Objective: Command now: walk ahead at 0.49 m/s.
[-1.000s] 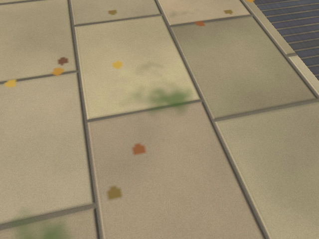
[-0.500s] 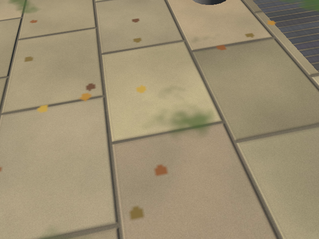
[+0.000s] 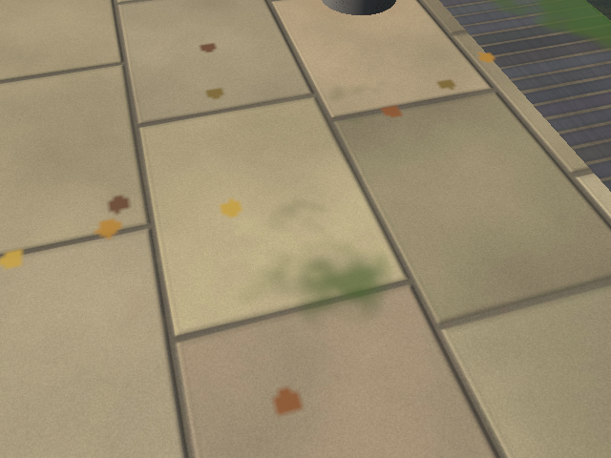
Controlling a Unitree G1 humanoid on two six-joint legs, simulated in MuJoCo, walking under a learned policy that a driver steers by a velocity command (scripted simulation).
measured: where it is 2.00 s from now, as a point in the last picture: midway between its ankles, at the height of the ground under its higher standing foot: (289, 254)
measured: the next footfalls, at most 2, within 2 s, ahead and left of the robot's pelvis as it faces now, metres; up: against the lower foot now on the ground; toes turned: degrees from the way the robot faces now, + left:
right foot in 0.28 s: +0.34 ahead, -0.15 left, +0.00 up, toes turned -2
left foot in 0.82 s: +0.63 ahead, +0.09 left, +0.00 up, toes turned +2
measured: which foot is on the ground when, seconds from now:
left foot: down 0.00-0.28, up 0.30-0.80, down 0.82-1.00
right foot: up 0.00-0.26, down 0.28-0.82, up 0.84-1.00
